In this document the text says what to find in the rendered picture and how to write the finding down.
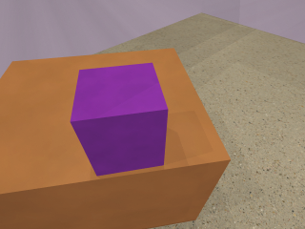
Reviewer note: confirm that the pedestal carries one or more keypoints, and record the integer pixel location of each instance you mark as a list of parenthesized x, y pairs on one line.
[(46, 178)]

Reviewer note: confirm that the carton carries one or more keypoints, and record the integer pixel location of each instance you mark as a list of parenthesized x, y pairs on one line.
[(120, 117)]

